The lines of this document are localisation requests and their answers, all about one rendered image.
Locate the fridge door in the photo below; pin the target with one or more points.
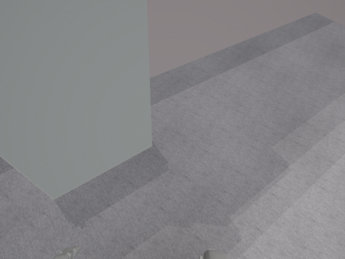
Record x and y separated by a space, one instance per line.
74 88

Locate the robot left hand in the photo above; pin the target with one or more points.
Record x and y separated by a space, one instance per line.
68 253

